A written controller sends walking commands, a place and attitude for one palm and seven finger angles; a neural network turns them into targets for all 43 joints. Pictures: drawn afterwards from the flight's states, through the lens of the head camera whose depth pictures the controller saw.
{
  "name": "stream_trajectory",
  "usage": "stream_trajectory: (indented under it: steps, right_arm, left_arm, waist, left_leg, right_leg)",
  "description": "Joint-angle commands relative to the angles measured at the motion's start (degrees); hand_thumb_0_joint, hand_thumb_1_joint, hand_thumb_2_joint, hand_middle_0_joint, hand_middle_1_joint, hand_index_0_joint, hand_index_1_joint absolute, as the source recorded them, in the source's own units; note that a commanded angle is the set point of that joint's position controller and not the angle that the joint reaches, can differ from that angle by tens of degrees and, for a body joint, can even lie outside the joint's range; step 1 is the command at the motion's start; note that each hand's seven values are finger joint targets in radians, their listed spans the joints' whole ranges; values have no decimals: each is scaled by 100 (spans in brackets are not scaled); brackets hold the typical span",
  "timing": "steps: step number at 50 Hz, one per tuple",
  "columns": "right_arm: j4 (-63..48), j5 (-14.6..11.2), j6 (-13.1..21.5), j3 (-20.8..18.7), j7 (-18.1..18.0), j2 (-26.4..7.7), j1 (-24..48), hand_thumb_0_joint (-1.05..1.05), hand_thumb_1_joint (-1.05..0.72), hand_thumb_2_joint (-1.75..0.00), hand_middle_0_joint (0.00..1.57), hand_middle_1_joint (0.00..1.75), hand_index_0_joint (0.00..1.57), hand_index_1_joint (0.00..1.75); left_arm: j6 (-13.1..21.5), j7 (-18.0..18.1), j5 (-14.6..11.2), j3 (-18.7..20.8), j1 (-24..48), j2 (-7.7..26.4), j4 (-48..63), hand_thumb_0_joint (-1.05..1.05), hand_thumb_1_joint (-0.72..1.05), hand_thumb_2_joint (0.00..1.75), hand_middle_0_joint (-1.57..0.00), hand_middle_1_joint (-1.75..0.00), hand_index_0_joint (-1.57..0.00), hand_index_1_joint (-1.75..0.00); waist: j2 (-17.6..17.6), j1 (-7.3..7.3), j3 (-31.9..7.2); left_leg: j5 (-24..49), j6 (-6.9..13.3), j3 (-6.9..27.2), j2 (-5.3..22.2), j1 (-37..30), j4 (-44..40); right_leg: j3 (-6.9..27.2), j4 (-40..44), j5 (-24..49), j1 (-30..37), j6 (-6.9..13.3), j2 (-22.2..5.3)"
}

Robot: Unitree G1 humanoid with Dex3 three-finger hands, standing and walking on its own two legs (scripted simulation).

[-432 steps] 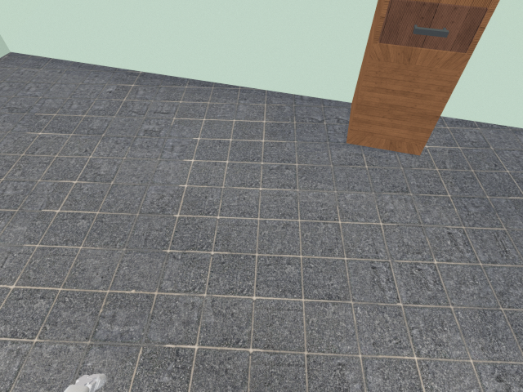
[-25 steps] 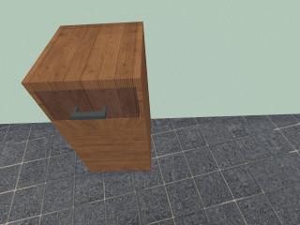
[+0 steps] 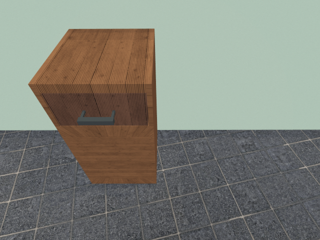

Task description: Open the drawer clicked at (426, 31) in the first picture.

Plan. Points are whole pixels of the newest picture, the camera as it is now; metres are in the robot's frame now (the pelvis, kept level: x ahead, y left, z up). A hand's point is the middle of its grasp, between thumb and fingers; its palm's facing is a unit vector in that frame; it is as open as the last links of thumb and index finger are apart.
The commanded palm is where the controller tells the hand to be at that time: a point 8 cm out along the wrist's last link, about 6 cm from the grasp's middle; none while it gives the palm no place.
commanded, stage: come to a stop and stand still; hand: left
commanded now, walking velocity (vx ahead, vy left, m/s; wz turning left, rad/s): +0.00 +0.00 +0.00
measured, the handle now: (97, 117) +0.55 +0.28 -0.08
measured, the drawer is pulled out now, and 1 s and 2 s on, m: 0.00 0.00 0.00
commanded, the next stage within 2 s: look again from close up in 0.02 s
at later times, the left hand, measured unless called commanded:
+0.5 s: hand out of the picture +0.03 +0.24 -0.18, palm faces +0.03 -0.98 -0.21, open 7.4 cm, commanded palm none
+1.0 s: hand (62, 201) +0.22 +0.27 -0.04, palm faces -0.04 -0.26 -0.97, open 8.0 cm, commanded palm +0.16 +0.30 -0.03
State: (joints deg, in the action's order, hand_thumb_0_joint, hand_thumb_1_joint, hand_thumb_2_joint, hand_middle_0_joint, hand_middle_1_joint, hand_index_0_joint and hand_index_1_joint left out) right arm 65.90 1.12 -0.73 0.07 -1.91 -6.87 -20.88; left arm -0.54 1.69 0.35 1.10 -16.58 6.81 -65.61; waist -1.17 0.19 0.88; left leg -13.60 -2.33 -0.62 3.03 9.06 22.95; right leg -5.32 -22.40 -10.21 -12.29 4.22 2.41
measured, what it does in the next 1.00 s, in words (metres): shifts its weight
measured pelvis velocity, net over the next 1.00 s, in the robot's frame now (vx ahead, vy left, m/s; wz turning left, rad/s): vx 0.00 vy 0.07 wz -0.07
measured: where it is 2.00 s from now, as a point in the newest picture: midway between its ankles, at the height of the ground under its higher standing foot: outside the picture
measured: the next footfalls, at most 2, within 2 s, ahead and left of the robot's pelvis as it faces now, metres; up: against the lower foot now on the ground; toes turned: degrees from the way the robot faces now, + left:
none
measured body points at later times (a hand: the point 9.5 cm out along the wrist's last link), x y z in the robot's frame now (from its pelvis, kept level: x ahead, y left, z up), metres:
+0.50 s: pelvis +0.02 +0.07 -0.01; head +0.02 +0.06 +0.44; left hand +0.03 +0.29 -0.16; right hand +0.01 -0.15 -0.17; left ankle -0.02 +0.15 -0.74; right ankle +0.02 -0.07 -0.74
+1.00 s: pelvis +0.00 +0.07 -0.03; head +0.02 +0.04 +0.42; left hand +0.22 +0.29 +0.01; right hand +0.17 -0.19 -0.12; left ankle -0.02 +0.14 -0.74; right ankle +0.02 -0.04 -0.74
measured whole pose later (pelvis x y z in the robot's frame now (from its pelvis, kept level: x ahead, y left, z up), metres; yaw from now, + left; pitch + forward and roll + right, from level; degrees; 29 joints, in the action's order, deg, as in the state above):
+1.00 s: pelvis +0.00 +0.07 -0.03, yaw -4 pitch +8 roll +2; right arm 34.1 2.6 2.5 -1.9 2.0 -15.6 -8.5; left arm 0.8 22.2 52.4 -2.5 -20.9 17.2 -4.4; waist -1.7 -0.7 -5.9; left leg -22.0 3.6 -7.6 -2.2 25.3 39.5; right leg 2.7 -42.5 -18.0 -32.1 1.8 1.2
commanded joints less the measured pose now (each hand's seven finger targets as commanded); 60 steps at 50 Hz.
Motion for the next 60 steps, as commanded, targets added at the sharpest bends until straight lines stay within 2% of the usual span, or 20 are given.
stream_trajectory:
  steps: [1, 5, 6, 7, 9, 14, 17, 34, 35, 36, 37, 38, 39, 41, 43, 45, 47, 49, 51, 60]
  right_arm:
    - [-81, -6, 94, -60, -53, -336, -542, 0, -90, -90, 20, 30, 20, 30]
    - [-76, -20, 147, -49, -67, -316, -520, 0, -90, -90, 20, 30, 20, 30]
    - [-435, -59, 227, -115, 36, -624, 412, 0, -90, -90, 20, 30, 20, 30]
    - [-653, -47, 132, -90, 42, -290, -97, 0, -90, -90, 20, 30, 20, 30]
    - [-671, 5, 97, -73, 110, -303, -431, 0, -90, -90, 20, 30, 20, 30]
    - [-663, 15, 310, 16, 57, -452, -421, 0, -90, -90, 20, 30, 20, 30]
    - [-687, -17, 349, 20, -3, -599, -269, 0, -90, -90, 20, 30, 20, 30]
    - [-403, -21, 331, 42, -53, -792, -182, 0, -90, -90, 20, 30, 20, 30]
    - [-802, -141, 322, -28, 2, -1071, 281, 0, -90, -90, 20, 30, 20, 30]
    - [-2675, -320, 1127, -124, -111, -1897, 293, 0, -90, -90, 20, 30, 20, 30]
    - [-2502, -203, 1751, -74, -313, -1393, 760, 0, -90, -90, 20, 30, 20, 30]
    - [-2346, -293, 1911, -201, -327, -1141, 836, 0, -90, -90, 20, 30, 20, 30]
    - [-2290, -279, 2006, -134, -279, -1079, 761, 0, -90, -90, 20, 30, 20, 30]
    - [-2777, -20, 1856, -229, -167, -1503, 1009, 0, -90, -90, 20, 30, 20, 30]
    - [-3492, 171, 1526, -278, 56, -1527, 1387, 0, -90, -90, 20, 30, 20, 30]
    - [-3807, 207, 944, -362, 225, -1442, 1529, 0, -90, -90, 20, 30, 20, 30]
    - [-4213, 177, 472, -417, 399, -1493, 1877, 0, -90, -90, 20, 30, 20, 30]
    - [-4478, 95, 202, -377, 526, -1422, 2139, 0, -90, -90, 20, 30, 20, 30]
    - [-4604, 136, 24, -361, 585, -1345, 2255, 0, -90, -90, 20, 30, 20, 30]
    - [-4420, 262, -152, -384, 256, -1207, 2119, 0, -90, -90, 20, 30, 20, 30]
  left_arm:
    - [121, 17, -11, 95, -222, 570, 187, 0, 90, 90, -20, -30, -20, -30]
    - [141, 25, -9, 71, -343, 486, 133, 0, 90, 90, -20, -30, -20, -30]
    - [290, 269, 70, 31, -842, 713, 13, 0, 90, 90, -20, -30, -20, -30]
    - [344, 211, 76, 58, -670, 961, 267, 0, 90, 90, -20, -30, -20, -30]
    - [361, 136, 80, 89, -190, 927, 496, 0, 90, 90, -20, -30, -20, -30]
    - [295, 67, 23, -35, -340, 494, 470, 0, 90, 90, -20, -30, -20, -30]
    - [265, 51, 7, -76, -454, 472, 375, 0, 90, 90, -20, -30, -20, -30]
    - [125, 71, 14, -63, -298, 567, 405, 0, 90, 90, -20, -30, -20, -30]
    - [204, 292, 65, -78, -585, 830, 209, 0, 90, 90, -20, -30, -20, -30]
    - [1029, 398, 1270, 143, 4146, 2869, 8928, 0, 88, 89, -20, -32, -20, -32]
    - [498, 797, 1404, 19, 1398, 2259, 7355, 0, 85, 88, -20, -33, -20, -33]
    - [-373, 1067, 1367, -602, -97, 1026, 6690, 0, 83, 87, -21, -34, -21, -34]
    - [-408, 1068, 1637, -1051, -107, 540, 6745, 0, 81, 86, -21, -36, -21, -36]
    - [-264, 1335, 2832, -532, 50, 1563, 6882, 0, 76, 84, -21, -39, -21, -39]
    - [-231, 1609, 3865, -377, -1029, 1500, 6803, 0, 71, 82, -21, -42, -21, -42]
    - [-143, 1877, 4890, -627, -1926, 1037, 5966, 0, 67, 80, -22, -45, -22, -45]
    - [120, 2044, 5530, -629, -2095, 927, 5905, 0, 62, 78, -22, -48, -22, -48]
    - [446, 2303, 5971, -141, -2180, 1406, 6340, 0, 57, 76, -22, -51, -22, -51]
    - [541, 2623, 6367, 115, -1716, 1671, 6709, 0, 53, 74, -23, -54, -23, -54]
    - [400, 3216, 6378, 171, 1383, 2273, 7743, 0, 32, 65, -24, -68, -24, -68]
  waist:
    - [233, 8, 426]
    - [38, -29, 335]
    - [71, -349, 635]
    - [133, 76, -38]
    - [453, 245, -210]
    - [-573, 27, 194]
    - [40, -46, 159]
    - [-100, -39, 279]
    - [712, -160, 536]
    - [-1185, 351, -2369]
    - [-1942, -93, -2023]
    - [-1461, 39, -1081]
    - [-988, 97, -505]
    - [-276, 119, -367]
    - [-246, -255, -832]
    - [1519, -380, -522]
    - [1713, -517, -318]
    - [1062, -855, -948]
    - [458, -868, -1225]
    - [-268, -63, -2127]
  left_leg:
    - [-167, 283, 157, 154, 432, -409]
    - [-38, 306, 211, 212, 399, -477]
    - [-339, 80, -223, 233, 910, 804]
    - [-896, 172, 61, -20, 732, 1199]
    - [-650, 303, -18, -17, 456, 1262]
    - [567, 501, 581, 386, 860, -67]
    - [929, 523, 503, 366, 813, -95]
    - [2060, 512, 423, 356, 129, -357]
    - [3330, 361, 399, 519, 597, 597]
    - [3558, 240, 556, 15, -1018, 50]
    - [4241, -37, 548, 327, -1373, -257]
    - [3339, -252, 547, 281, -422, -649]
    - [2764, -161, 396, 111, -198, -376]
    - [1849, 87, 452, -78, 625, 440]
    - [1134, 152, 516, -305, 1071, 731]
    - [442, 190, 285, -354, 1854, 992]
    - [-147, 224, 91, -457, 2314, 1115]
    - [55, 207, 35, -531, 2289, 1262]
    - [150, 239, 66, -555, 2244, 1488]
    - [-207, 464, 250, -622, 1768, 2531]
  right_leg:
    - [1043, 810, -1034, -161, -186, -828]
    - [929, 626, -580, -40, -189, -807]
    - [1190, 516, 1308, 12, -567, -1154]
    - [1787, 764, 31, 7, -153, -1619]
    - [1561, 810, -1666, -499, 216, -1456]
    - [661, -320, -194, -86, -86, -697]
    - [589, -419, 370, 274, -164, -734]
    - [475, -455, 414, 260, -313, -765]
    - [638, -343, 1689, 70, -372, -927]
    - [782, -1032, 1374, 260, -182, -220]
    - [234, -1677, -487, -582, -133, -265]
    - [38, -2087, -1470, -1124, -276, -193]
    - [180, -1798, -1159, -1311, -271, -188]
    - [371, -1105, -493, -1316, -106, -114]
    - [834, -951, -674, -1046, 39, -34]
    - [844, -1138, -1219, -1524, 81, 83]
    - [1000, -1177, -1404, -1670, 109, 67]
    - [1133, -1493, -972, -1334, 165, 4]
    - [1202, -1751, -700, -1524, 179, 0]
    - [1577, -1939, -794, -2448, -12, -124]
